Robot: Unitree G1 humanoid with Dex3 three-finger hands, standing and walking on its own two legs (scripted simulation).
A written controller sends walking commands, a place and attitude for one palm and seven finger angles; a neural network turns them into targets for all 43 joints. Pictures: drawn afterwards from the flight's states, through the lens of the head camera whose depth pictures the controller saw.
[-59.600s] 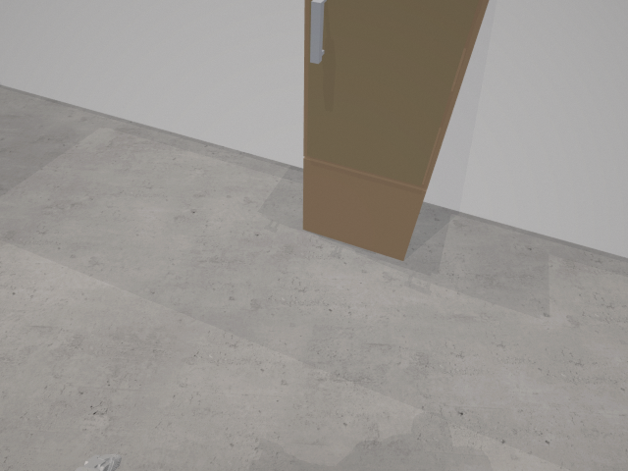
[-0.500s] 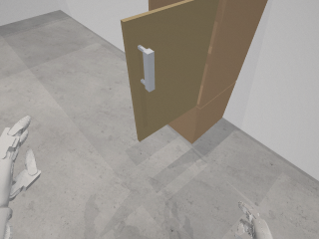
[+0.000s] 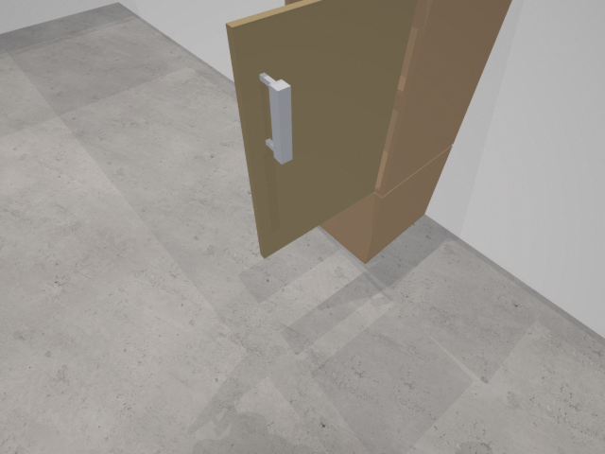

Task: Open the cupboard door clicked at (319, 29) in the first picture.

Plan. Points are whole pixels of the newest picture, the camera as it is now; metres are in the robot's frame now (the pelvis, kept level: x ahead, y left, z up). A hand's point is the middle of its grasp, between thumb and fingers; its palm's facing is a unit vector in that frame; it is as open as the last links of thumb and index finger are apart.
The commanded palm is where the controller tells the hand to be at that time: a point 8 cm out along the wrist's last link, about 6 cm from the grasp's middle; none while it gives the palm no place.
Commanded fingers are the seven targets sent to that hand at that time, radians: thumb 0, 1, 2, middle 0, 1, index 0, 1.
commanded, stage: let the arm hang, fingers relaxed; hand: left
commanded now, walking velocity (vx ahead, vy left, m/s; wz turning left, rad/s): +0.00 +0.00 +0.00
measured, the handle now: (274, 119) +0.62 +0.09 +0.09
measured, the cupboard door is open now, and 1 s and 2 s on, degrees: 86 86 86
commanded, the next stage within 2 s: look to check the result in 0.56 s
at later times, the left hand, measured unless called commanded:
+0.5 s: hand out of the picture +0.07 +0.17 -0.17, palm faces +0.00 -0.98 -0.22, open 7.3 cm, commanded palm none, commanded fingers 0.00 0.90 0.90 -0.20 -0.30 -0.20 -0.30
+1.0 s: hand out of the picture +0.07 +0.20 -0.16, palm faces +0.00 -0.95 -0.30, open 7.4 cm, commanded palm none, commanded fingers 0.00 0.90 0.90 -0.20 -0.30 -0.20 -0.30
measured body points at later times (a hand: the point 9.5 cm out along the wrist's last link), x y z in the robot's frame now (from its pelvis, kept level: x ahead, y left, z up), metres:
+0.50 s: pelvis +0.01 -0.01 +0.00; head +0.03 -0.02 +0.45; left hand +0.07 +0.23 -0.15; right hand +0.03 -0.23 -0.16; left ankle +0.03 +0.12 -0.74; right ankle +0.02 -0.10 -0.74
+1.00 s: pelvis +0.03 -0.02 +0.01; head +0.05 -0.04 +0.45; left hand +0.07 +0.25 -0.14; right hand +0.06 -0.28 -0.15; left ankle +0.03 +0.12 -0.74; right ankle +0.02 -0.10 -0.74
